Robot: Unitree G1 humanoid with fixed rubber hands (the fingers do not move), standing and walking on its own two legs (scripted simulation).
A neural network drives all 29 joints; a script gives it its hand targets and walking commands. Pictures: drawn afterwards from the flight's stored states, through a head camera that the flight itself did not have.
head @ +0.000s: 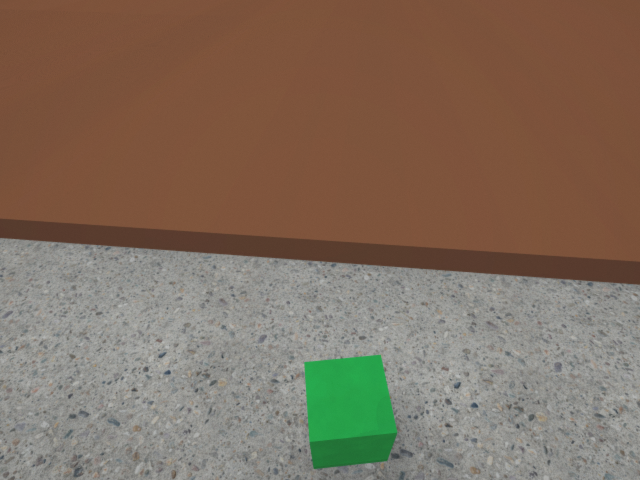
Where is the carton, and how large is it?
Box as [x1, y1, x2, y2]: [304, 355, 396, 468]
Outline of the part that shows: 380,355 304,362 309,441 314,468 382,461 387,459 396,434 396,429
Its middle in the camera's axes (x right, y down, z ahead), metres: +0.08 +0.49 +1.08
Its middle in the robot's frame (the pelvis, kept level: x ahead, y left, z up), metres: +0.44 -0.04 -0.64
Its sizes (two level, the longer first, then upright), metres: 0.210 0.200 0.250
